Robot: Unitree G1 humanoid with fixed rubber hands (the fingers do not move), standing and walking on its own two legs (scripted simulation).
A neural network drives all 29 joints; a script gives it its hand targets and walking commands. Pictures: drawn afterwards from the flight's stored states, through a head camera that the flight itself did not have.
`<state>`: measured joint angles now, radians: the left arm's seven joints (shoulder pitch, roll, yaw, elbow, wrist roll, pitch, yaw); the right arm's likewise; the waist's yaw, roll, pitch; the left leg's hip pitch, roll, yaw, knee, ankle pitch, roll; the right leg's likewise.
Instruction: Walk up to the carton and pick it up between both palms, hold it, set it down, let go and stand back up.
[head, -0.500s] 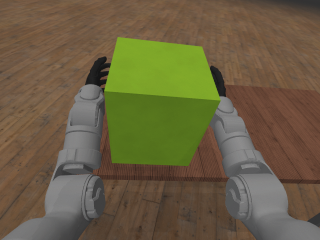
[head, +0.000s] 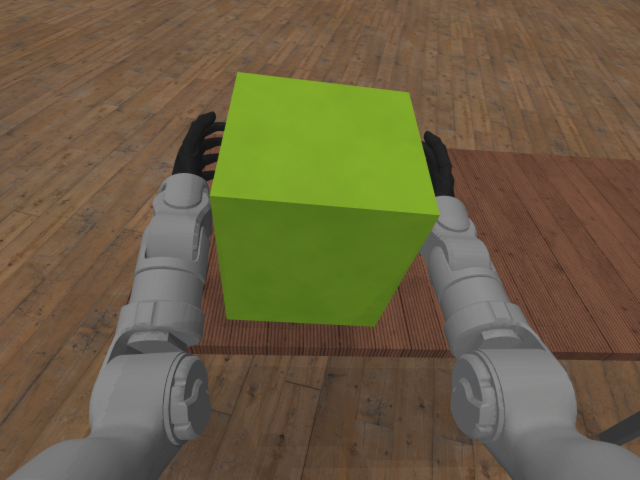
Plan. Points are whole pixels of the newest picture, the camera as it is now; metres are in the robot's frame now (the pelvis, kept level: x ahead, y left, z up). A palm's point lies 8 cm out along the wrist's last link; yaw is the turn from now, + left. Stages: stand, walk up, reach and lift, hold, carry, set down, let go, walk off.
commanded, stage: set down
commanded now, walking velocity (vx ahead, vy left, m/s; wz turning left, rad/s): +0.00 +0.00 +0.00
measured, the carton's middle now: (312, 212) +0.41 +0.03 +0.14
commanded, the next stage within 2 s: none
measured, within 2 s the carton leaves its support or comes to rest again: neither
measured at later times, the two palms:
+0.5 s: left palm (203, 195) +0.41 +0.17 +0.15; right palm (432, 213) +0.41 -0.13 +0.15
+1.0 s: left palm (219, 202) +0.44 +0.16 +0.12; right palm (429, 224) +0.44 -0.14 +0.10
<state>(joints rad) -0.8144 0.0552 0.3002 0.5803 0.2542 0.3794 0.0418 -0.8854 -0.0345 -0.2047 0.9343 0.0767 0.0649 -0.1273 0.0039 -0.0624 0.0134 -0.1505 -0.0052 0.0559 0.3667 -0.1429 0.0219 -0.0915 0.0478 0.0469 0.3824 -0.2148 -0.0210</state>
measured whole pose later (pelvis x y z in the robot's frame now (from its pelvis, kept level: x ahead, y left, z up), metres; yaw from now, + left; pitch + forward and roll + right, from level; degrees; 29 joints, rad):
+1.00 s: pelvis +0.03 +0.00 +0.00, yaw +0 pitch +3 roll +0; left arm -0.78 0.02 0.31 0.77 0.25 0.16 0.08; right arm -0.82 -0.03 -0.29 1.04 0.00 -0.06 -0.07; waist 0.00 -0.06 -0.02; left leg -0.25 0.00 0.06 0.36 -0.16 0.02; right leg -0.19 0.05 0.05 0.38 -0.24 -0.02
